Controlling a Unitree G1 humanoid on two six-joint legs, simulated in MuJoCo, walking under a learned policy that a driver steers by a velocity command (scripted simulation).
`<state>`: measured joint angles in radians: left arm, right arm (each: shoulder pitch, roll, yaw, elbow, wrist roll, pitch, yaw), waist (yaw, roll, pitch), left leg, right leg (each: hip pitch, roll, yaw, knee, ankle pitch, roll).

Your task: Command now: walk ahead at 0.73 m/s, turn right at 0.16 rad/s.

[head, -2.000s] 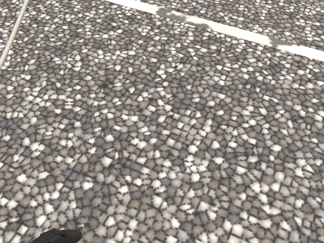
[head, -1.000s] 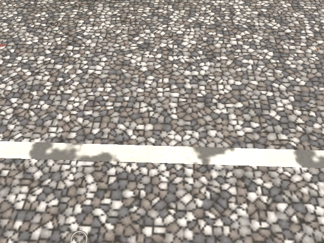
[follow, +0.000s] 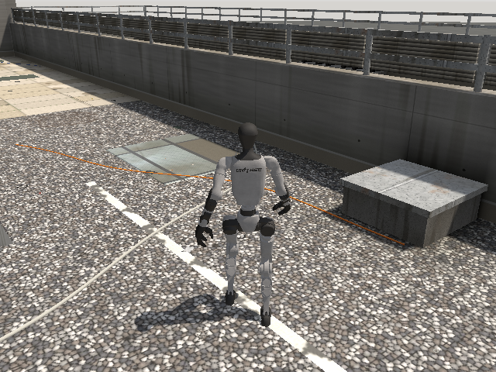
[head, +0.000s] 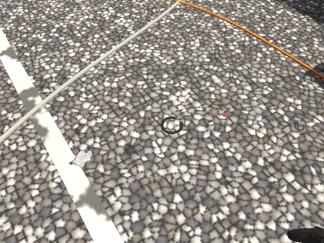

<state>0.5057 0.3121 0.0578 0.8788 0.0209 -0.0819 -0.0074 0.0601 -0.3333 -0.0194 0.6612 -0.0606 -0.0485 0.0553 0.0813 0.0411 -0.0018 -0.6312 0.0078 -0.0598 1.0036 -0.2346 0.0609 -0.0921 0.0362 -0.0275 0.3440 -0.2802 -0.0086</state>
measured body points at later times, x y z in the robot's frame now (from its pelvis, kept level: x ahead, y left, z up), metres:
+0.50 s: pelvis +0.26 -0.01 -0.01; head +0.30 -0.05 +0.44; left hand +0.54 +0.19 -0.08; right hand +0.29 -0.34 -0.12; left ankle +0.29 +0.11 -0.74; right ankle +0.32 -0.16 -0.71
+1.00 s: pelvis +0.33 -0.04 -0.01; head +0.36 -0.03 +0.44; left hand +0.62 +0.11 -0.11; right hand +0.32 -0.35 -0.12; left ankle +0.36 +0.06 -0.73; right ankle +0.32 -0.16 -0.74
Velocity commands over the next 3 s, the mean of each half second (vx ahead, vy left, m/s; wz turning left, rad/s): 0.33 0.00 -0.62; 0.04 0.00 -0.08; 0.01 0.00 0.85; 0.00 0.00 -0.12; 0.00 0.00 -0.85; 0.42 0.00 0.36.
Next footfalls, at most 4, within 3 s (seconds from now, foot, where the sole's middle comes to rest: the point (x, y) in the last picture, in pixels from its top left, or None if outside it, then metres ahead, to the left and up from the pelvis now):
0.14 left None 0.33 0.11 -0.78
0.56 right None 0.35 -0.18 -0.78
1.02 left None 0.40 0.05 -0.78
1.50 right None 0.46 -0.15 -0.78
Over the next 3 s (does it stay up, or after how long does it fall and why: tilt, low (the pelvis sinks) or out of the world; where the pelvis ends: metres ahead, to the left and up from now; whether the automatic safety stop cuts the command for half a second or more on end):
stays up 0.56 -0.14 0.00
